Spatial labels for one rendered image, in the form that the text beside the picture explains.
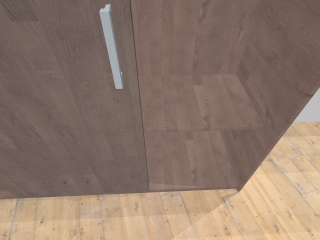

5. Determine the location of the handle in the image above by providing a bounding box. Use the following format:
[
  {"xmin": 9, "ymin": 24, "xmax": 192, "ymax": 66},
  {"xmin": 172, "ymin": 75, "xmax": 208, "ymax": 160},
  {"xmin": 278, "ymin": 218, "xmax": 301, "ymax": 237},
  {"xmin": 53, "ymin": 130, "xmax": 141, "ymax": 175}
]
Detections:
[{"xmin": 99, "ymin": 4, "xmax": 123, "ymax": 89}]

